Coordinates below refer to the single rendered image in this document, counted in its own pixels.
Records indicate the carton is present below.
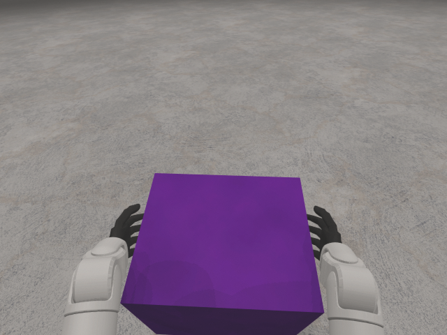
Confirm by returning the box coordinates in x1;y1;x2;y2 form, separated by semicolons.
120;173;324;335

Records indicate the left robot forearm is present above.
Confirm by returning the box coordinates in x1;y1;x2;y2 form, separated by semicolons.
61;237;129;335

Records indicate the right robot forearm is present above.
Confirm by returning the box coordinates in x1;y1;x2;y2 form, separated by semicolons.
319;242;385;335

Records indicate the robot left hand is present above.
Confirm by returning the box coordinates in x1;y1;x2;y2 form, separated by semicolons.
109;204;144;258

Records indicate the robot right hand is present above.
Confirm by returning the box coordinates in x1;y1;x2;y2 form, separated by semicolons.
307;206;342;261

